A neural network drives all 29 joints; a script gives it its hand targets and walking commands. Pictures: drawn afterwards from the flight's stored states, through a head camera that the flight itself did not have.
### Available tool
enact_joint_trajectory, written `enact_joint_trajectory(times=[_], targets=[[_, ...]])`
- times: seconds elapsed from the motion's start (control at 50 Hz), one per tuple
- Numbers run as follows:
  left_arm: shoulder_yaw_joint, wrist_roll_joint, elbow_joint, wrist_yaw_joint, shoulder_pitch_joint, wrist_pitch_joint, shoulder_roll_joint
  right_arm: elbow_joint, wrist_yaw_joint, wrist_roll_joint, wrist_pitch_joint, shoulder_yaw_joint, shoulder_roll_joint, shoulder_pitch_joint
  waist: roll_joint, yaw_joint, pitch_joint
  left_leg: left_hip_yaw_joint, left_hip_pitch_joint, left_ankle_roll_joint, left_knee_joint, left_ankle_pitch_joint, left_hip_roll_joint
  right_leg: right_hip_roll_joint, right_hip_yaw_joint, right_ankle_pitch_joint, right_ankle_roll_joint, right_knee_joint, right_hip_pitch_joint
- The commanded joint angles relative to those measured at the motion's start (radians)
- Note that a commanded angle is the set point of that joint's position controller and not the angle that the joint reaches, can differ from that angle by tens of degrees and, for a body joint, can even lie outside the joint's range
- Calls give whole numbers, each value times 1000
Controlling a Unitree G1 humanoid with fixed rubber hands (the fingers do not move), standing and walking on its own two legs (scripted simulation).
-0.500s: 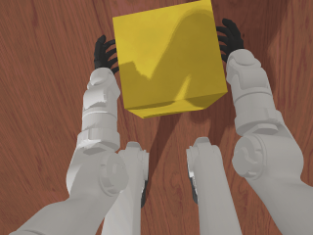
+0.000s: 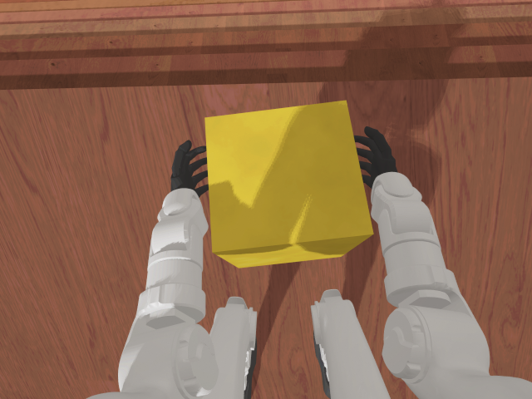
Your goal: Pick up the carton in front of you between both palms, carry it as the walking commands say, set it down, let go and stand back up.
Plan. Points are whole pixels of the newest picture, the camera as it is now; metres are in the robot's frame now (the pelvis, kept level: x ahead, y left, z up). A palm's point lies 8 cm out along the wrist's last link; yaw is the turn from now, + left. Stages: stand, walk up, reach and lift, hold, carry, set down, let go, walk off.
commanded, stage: reach and lift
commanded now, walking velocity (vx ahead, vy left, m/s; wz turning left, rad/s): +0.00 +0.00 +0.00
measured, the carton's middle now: (283, 198) +0.43 -0.02 -0.11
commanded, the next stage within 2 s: hold in 1.78 s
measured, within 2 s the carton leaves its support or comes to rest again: neither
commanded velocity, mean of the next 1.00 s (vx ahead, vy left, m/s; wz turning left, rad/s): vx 0.00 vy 0.00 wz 0.00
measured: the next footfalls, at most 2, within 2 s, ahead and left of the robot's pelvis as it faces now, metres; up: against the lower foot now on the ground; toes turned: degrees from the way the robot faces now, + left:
none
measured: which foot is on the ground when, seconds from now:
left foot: down 0.00-1.00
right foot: down 0.00-1.00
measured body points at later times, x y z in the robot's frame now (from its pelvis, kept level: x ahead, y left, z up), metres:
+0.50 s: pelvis +0.05 +0.00 +0.14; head +0.11 -0.01 +0.58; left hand +0.39 +0.14 +0.12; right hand +0.39 -0.16 +0.11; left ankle +0.07 +0.13 -0.56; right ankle +0.08 -0.12 -0.56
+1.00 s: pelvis +0.05 +0.01 +0.18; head +0.02 +0.00 +0.63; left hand +0.37 +0.15 +0.20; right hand +0.36 -0.15 +0.20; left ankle +0.07 +0.13 -0.56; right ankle +0.08 -0.12 -0.56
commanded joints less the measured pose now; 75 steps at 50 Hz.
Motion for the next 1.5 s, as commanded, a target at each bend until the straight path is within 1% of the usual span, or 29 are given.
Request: enact_joint_trajectory(times=[0.0, 0.14, 0.28, 0.4, 0.56, 0.64, 0.7, 0.8, 0.86, 0.92, 1.0, 1.12, 1.26, 1.48], targets=[[-613, -131, 86, -272, -564, 5, -1035, 37, 221, 147, -11, 534, 1095, -487, -65, -17, -701, 68, 394, 7, -239, 177, -111, 110, -70, 215, -13, -236, 626], [-611, -103, 86, -286, -422, -4, -1027, 13, 209, 126, -25, 538, 1103, -359, -56, -10, -583, 36, 544, 18, -384, 217, -97, 102, -37, 255, -20, -379, 783], [-647, -89, 58, -297, -285, 0, -1030, -37, 203, 127, -26, 581, 1114, -237, -45, -7, -485, 11, 737, 25, -537, 283, -78, 90, -13, 321, -25, -530, 963], [-680, -86, 26, -308, -177, 20, -1024, -89, 204, 131, -9, 616, 1114, -141, -43, -2, -396, -9, 916, 30, -674, 364, -60, 79, 3, 400, -26, -664, 1119], [-722, -92, -36, -323, -52, 90, -1015, -173, 210, 144, 59, 654, 1104, -22, -40, -3, -256, -21, 1161, 32, -858, 485, -39, 61, 5, 502, -22, -847, 1314], [-738, -102, -76, -331, -1, 141, -1023, -233, 216, 157, 111, 679, 1093, 13, -32, -6, -180, -26, 1280, 31, -948, 513, -30, 54, 0, 508, -19, -933, 1405], [-746, -107, -112, -337, 17, 182, -1016, -267, 222, 166, 152, 685, 1097, 37, -29, -9, -113, -31, 1345, 28, -1011, 507, -19, 53, -3, 491, -20, -994, 1461], [-674, -73, -99, -348, 12, 239, -982, -242, 231, 134, 210, 605, 1067, 39, -18, -7, 54, -31, 1366, 29, -1088, 388, -11, 48, -5, 371, -24, -1066, 1486], [-617, -45, -71, -357, -34, 249, -972, -207, 241, 109, 220, 547, 1052, -9, -13, -5, 112, -25, 1351, 34, -1102, 302, -6, 46, -10, 287, -30, -1076, 1477], [-617, -50, -78, -365, -104, 245, -990, -217, 251, 110, 216, 548, 1066, -79, -14, -7, 90, -20, 1360, 36, -1098, 278, -3, 44, -16, 262, -33, -1071, 1489], [-622, -54, -81, -370, -151, 243, -997, -226, 255, 110, 214, 555, 1076, -128, -21, -7, 52, -17, 1376, 38, -1096, 278, -4, 43, -19, 266, -31, -1068, 1511], [-625, -50, -88, -368, -153, 247, -982, -233, 250, 104, 221, 560, 1076, -125, -30, -6, 37, -12, 1399, 36, -1103, 296, -9, 42, -19, 285, -26, -1083, 1538], [-636, -53, -131, -365, -100, 258, -962, -273, 239, 113, 235, 579, 1077, -63, -37, -3, 20, -8, 1437, 34, -1115, 380, -18, 43, -13, 380, -17, -1102, 1581], [-674, -80, -221, -361, 2, 287, -940, -359, 227, 143, 263, 613, 1067, 44, -36, -3, 16, -15, 1491, 29, -1133, 503, -23, 46, -3, 512, -12, -1120, 1630]])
